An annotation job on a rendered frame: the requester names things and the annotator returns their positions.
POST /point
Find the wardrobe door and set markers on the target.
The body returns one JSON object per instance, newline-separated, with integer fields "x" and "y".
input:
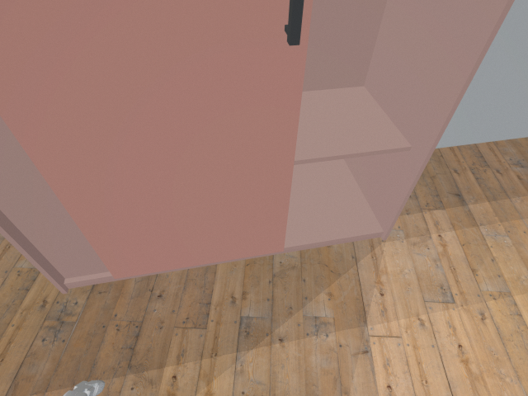
{"x": 31, "y": 205}
{"x": 166, "y": 128}

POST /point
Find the handle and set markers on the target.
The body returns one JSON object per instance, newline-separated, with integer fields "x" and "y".
{"x": 293, "y": 29}

